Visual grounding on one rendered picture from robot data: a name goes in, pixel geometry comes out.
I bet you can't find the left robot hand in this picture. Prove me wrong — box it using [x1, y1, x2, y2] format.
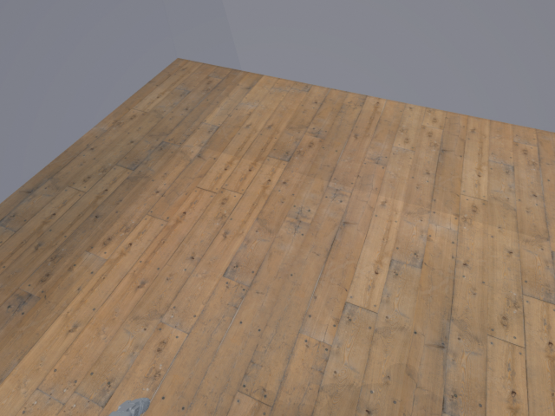
[108, 398, 150, 416]

